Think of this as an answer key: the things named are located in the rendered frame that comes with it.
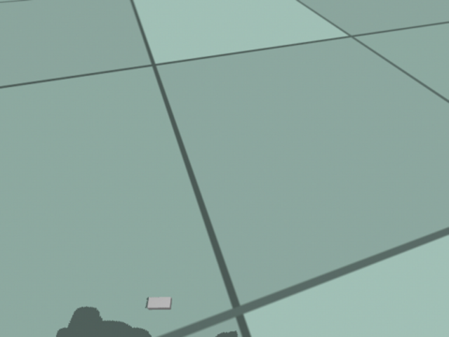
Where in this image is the small box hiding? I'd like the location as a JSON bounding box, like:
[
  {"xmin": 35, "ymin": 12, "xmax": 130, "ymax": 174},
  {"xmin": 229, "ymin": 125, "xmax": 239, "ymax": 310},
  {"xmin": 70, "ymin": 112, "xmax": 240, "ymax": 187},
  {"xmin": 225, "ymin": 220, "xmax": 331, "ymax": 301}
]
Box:
[{"xmin": 147, "ymin": 297, "xmax": 172, "ymax": 310}]

